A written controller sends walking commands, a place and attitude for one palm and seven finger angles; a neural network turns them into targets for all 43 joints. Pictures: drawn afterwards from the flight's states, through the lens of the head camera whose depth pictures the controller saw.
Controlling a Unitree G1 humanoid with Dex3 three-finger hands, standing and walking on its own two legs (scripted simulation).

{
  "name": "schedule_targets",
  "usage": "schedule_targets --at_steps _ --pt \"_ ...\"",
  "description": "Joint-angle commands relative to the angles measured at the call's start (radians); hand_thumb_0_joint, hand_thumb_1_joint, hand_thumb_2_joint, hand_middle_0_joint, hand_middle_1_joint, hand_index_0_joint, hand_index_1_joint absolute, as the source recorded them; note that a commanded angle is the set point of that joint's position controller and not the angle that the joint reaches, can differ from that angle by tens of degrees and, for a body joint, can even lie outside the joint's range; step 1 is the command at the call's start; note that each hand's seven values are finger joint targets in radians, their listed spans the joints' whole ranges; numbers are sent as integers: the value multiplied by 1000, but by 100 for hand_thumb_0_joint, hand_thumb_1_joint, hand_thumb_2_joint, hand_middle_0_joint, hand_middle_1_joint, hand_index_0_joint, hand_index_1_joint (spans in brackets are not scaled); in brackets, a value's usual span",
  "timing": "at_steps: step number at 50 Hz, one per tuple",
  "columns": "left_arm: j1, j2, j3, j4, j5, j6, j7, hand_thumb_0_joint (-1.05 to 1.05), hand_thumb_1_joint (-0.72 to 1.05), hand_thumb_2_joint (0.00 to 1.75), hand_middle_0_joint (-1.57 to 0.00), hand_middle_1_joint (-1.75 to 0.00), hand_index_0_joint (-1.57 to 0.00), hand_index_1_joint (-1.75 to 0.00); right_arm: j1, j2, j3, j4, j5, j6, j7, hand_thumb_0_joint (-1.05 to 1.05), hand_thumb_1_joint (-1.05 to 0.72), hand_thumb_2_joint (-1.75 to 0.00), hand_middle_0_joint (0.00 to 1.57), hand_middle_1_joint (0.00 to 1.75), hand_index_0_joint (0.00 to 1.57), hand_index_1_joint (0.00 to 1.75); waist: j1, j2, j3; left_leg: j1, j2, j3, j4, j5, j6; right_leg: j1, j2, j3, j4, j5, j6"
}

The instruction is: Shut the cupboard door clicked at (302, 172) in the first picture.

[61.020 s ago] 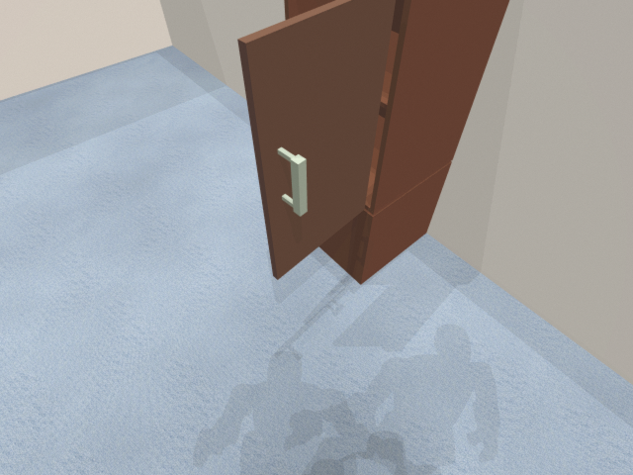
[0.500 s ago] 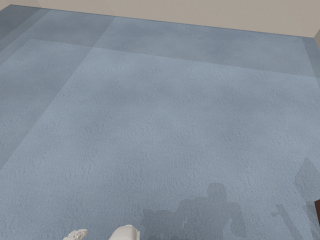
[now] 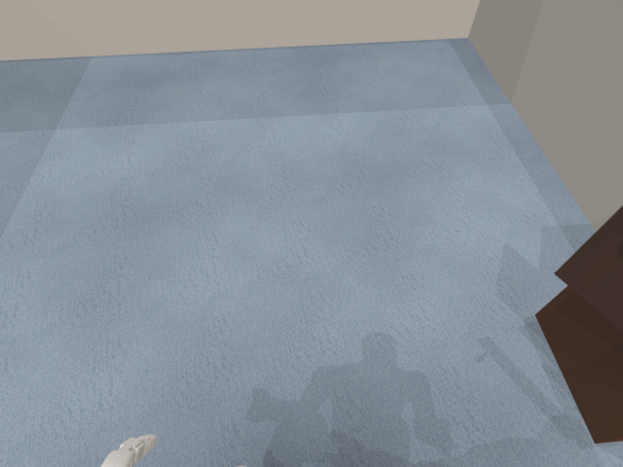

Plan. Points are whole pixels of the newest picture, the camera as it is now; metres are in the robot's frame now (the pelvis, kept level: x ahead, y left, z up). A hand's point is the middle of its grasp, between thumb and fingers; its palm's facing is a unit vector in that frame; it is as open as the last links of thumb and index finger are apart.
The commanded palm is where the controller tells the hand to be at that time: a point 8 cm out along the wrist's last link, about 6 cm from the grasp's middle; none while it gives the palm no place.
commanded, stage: turn to face it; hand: left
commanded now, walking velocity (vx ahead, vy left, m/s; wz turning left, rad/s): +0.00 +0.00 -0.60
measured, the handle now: out of the picture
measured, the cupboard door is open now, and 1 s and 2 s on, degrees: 28 28 28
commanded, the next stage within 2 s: take the last steps up to it in 1.42 s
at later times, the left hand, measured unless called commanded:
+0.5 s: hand (175, 444) +0.16 +0.22 -0.16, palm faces -0.24 -0.95 -0.19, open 7.4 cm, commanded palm none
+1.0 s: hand (249, 411) +0.21 +0.11 -0.14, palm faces -0.55 -0.79 -0.25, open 7.4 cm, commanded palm none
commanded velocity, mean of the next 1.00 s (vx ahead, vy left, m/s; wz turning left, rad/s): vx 0.00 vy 0.00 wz -0.59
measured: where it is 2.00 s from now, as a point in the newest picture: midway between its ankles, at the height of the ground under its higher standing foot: outside the picture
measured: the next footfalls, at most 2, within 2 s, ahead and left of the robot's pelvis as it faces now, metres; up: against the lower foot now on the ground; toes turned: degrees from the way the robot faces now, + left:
left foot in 0.36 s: +0.09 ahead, +0.13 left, +0.00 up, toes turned -9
right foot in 0.78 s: -0.01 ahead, -0.11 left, +0.00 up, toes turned -32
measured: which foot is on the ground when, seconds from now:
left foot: up 0.00-0.34, down 0.36-0.76, up 0.78-1.00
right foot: down 0.00-0.36, up 0.38-0.76, down 0.78-1.00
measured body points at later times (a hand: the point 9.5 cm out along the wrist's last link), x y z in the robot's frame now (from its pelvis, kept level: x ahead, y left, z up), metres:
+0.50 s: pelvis +0.02 +0.04 +0.02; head +0.08 +0.06 +0.46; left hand +0.18 +0.27 -0.14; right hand +0.04 -0.23 -0.10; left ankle +0.05 +0.13 -0.72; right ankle -0.05 -0.09 -0.64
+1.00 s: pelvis +0.02 +0.00 +0.02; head +0.05 -0.04 +0.46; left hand +0.24 +0.15 -0.12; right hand -0.08 -0.26 -0.13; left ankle +0.09 +0.13 -0.66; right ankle -0.05 -0.09 -0.72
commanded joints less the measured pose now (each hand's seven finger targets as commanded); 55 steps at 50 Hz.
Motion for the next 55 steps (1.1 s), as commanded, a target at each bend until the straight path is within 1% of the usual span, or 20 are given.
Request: schedule_targets --at_steps 1,5,12,15,16,17,18,20,22,24,32,36,37,38,39,41,43,45,52,55 --pt "152 241 58 -18 1 -31 45 0 90 90 -20 -30 -20 -30 -112 -101 -25 -128 11 -3 -26 0 -90 -90 20 30 20 30 80 -335 -152 -384 -76 -196 473 -178 -15 276 -337 486 -239 618 -231" --pt "23 162 31 -61 1 -32 48 0 90 90 -20 -30 -20 -30 -71 -101 -26 -74 5 0 -13 0 -90 -90 20 30 20 30 14 -180 -153 -260 -72 -190 398 12 -34 166 -213 296 -212 517 -179" --pt "39 194 41 -52 9 -26 40 0 90 90 -20 -30 -20 -30 -83 -88 -20 -97 14 -10 -13 0 -90 -90 20 30 20 30 25 -188 -140 -146 -133 -169 78 3 -25 124 -195 394 -203 421 -189" --pt "2 184 42 -54 1 -16 38 0 90 90 -20 -30 -20 -30 5 -95 -18 -74 18 -22 -23 0 -90 -90 20 30 20 30 -18 -176 -151 37 -155 -158 -180 145 -13 42 -148 408 -126 408 -128" --pt "-6 155 37 -61 -6 -12 37 0 90 90 -20 -30 -20 -30 43 -123 -22 -61 15 -33 -27 0 -90 -90 20 30 20 30 -35 -110 -168 168 -109 -188 -317 227 2 -46 -96 370 -60 332 -78" --pt "33 90 26 -76 -15 -7 30 0 90 90 -20 -30 -20 -30 59 -215 -35 -64 0 -43 -30 0 -90 -90 20 30 20 30 -27 141 -194 292 117 -429 -399 323 85 -216 47 252 108 35 -13" --pt "20 79 20 -101 -11 -10 23 0 90 90 -20 -30 -20 -30 89 -275 -44 -80 -5 -37 -31 0 -90 -90 20 30 20 30 -40 270 -178 254 314 -574 -428 447 202 -276 79 116 348 -336 25" --pt "-5 108 34 -77 5 -3 17 0 90 90 -20 -30 -20 -30 36 -218 -30 -87 -13 -40 -38 0 -90 -90 20 30 20 30 -16 181 -130 149 265 -499 -412 514 221 -287 25 157 590 -278 39" --pt "13 88 34 -53 1 3 3 0 90 90 -20 -30 -20 -30 -32 -178 -19 -109 -12 -41 -39 0 -90 -90 20 30 20 30 18 124 -103 154 172 -303 -387 577 184 -286 -1 117 621 -172 59" --pt "10 71 28 -52 -1 8 -3 0 90 90 -20 -30 -20 -30 -16 -166 -17 -98 -7 -42 -39 0 -90 -90 20 30 20 30 12 138 -119 206 150 -217 -363 658 178 -280 -13 82 566 -139 69" --pt "-67 41 11 -72 0 5 -5 0 90 90 -20 -30 -20 -30 64 -193 -45 -41 -8 -32 -22 0 -90 -90 20 30 20 30 -36 189 -125 218 189 -107 -313 660 177 -140 -3 -13 239 -140 46" --pt "4 64 15 -56 0 -3 -1 0 90 90 -20 -30 -20 -30 22 -211 -52 -39 -4 -25 -15 0 -90 -90 20 30 20 30 12 165 -124 120 183 -62 -211 525 119 48 16 -40 -29 15 11" --pt "80 101 25 -34 3 -10 5 0 90 90 -20 -30 -20 -30 3 -200 -54 -46 3 -23 -12 0 -90 -90 20 30 20 30 52 76 -150 32 146 -29 -91 421 73 187 -20 13 -154 136 -13" --pt "136 212 43 -21 13 -24 18 0 90 90 -20 -30 -20 -30 -8 -124 -38 -80 12 -19 -6 0 -90 -90 20 30 20 30 81 -250 -164 -186 7 53 133 38 0 333 -254 322 -264 341 -97" --pt "176 272 49 -7 0 -26 31 0 90 90 -20 -30 -20 -30 -62 -107 -25 -121 7 -6 -9 0 -90 -90 20 30 20 30 105 -320 -130 -307 -80 -49 336 -244 -22 266 -394 481 -264 615 -196" --pt "106 237 50 -20 -2 -27 49 0 90 90 -20 -30 -20 -30 -88 -115 -27 -104 10 3 -22 0 -90 -90 20 30 20 30 72 -298 -116 -369 -62 -198 480 -149 -15 209 -332 479 -273 447 -229" --pt "9 171 29 -50 -4 -28 47 0 90 90 -20 -30 -20 -30 -60 -121 -30 -74 5 0 -13 0 -90 -90 20 30 20 30 18 -211 -112 -314 -50 -201 458 -7 -30 156 -238 332 -251 407 -184" --pt "-6 165 27 -56 1 -34 47 0 90 90 -20 -30 -20 -30 -24 -103 -26 -59 3 1 -9 0 -90 -90 20 30 20 30 2 -183 -150 -247 -70 -177 372 27 -38 142 -202 285 -232 434 -172" --pt "41 184 40 -37 8 -29 42 0 90 90 -20 -30 -20 -30 -71 -92 -21 -86 12 -9 -13 0 -90 -90 20 30 20 30 28 -198 -143 -162 -125 -170 97 -2 -28 133 -195 402 -216 406 -194" --pt "-1 178 41 -38 2 -21 43 0 90 90 -20 -30 -20 -30 20 -91 -18 -60 17 -21 -23 0 -90 -90 20 30 20 30 -19 -187 -160 23 -150 -159 -162 134 -16 57 -157 411 -139 417 -140"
